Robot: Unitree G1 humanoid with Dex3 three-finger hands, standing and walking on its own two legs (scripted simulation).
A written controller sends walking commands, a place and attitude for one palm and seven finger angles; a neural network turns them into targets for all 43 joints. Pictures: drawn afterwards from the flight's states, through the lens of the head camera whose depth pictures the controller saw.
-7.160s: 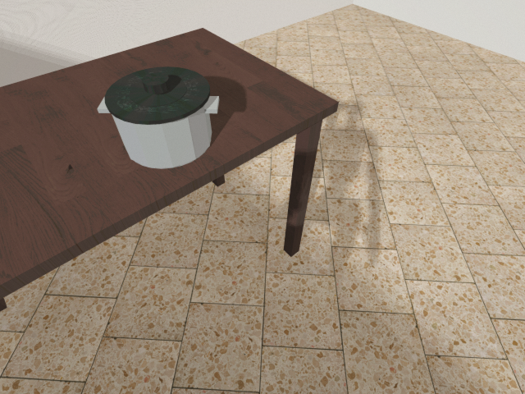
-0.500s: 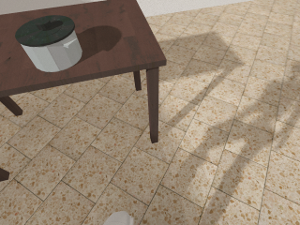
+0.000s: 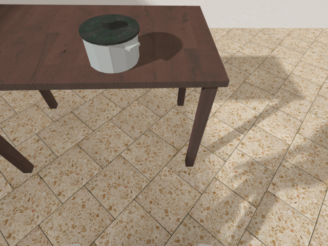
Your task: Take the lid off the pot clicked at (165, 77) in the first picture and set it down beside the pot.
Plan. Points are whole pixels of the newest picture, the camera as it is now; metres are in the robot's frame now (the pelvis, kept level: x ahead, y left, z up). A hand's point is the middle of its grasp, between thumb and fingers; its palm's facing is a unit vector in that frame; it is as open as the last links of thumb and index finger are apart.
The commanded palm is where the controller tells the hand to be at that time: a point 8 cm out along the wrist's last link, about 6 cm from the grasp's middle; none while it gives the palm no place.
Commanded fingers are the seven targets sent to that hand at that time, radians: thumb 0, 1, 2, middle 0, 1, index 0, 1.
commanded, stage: take the last steps up to it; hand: left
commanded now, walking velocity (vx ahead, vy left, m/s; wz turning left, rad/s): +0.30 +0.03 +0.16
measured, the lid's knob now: (108, 22) +0.77 +0.25 +0.14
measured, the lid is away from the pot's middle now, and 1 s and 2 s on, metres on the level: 0.00 0.00 0.00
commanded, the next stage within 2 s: come to a stop and stand still in 0.82 s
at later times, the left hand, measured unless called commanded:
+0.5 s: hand out of the picture +0.00 +0.13 -0.16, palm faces +0.20 -0.96 -0.20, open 7.4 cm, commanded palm none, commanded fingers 0.00 0.90 0.90 -0.20 -0.30 -0.20 -0.30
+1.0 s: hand (93, 173) +0.35 +0.26 -0.16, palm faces +0.14 -0.97 -0.20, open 7.4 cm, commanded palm none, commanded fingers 0.00 0.90 0.90 -0.20 -0.30 -0.20 -0.30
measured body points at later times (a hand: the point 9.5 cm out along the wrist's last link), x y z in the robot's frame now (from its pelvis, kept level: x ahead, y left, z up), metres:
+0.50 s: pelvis +0.11 -0.02 +0.00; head +0.14 -0.03 +0.45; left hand -0.01 +0.18 -0.14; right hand +0.17 -0.25 -0.17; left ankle +0.17 +0.15 -0.68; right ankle +0.00 -0.12 -0.74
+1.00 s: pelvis +0.27 +0.07 +0.00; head +0.29 +0.08 +0.45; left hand +0.34 +0.31 -0.15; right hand +0.32 -0.16 -0.15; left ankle +0.22 +0.13 -0.74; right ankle +0.36 -0.06 -0.69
